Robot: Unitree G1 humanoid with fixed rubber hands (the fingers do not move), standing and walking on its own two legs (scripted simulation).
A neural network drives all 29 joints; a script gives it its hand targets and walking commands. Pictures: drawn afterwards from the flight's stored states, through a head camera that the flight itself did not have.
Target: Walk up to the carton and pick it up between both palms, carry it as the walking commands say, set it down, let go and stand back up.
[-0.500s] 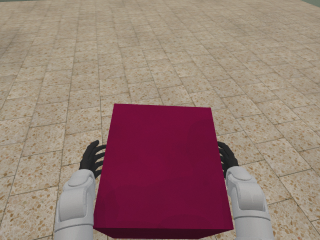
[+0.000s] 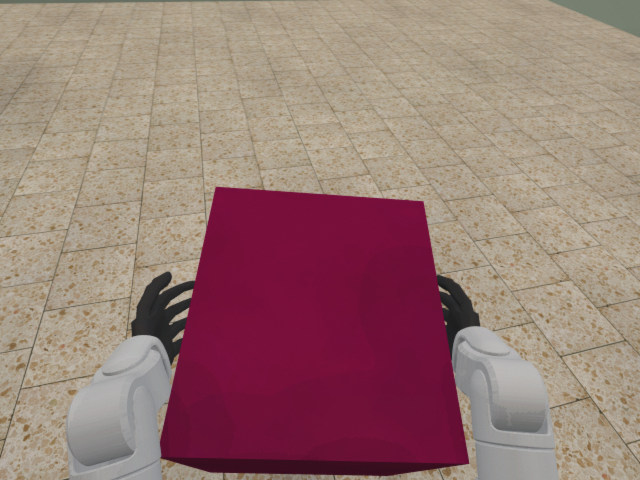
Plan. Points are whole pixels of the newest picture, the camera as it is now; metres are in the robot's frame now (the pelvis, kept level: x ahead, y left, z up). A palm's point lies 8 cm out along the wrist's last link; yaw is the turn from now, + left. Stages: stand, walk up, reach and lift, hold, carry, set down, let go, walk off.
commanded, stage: carry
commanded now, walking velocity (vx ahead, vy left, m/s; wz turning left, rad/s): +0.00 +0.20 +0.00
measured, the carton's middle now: (309, 345) +0.29 +0.02 +0.00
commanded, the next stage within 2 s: none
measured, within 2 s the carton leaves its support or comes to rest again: neither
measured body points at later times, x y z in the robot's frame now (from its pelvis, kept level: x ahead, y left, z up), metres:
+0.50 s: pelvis -0.06 +0.09 +0.00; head -0.07 +0.10 +0.45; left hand +0.20 +0.28 +0.09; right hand +0.22 -0.08 +0.08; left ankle -0.05 +0.23 -0.73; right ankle -0.02 -0.09 -0.72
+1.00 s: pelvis -0.10 +0.18 +0.01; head -0.12 +0.14 +0.46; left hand +0.15 +0.35 +0.12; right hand +0.16 +0.00 +0.08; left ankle -0.09 +0.35 -0.67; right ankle -0.08 +0.06 -0.73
